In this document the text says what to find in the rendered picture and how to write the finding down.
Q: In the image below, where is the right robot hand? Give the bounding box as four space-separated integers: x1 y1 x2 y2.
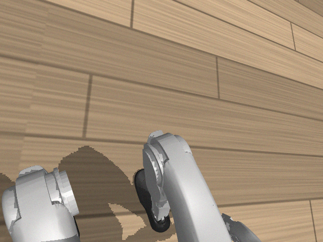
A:
222 213 261 242

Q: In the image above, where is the right robot foot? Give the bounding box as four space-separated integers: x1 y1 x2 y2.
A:
134 169 170 232

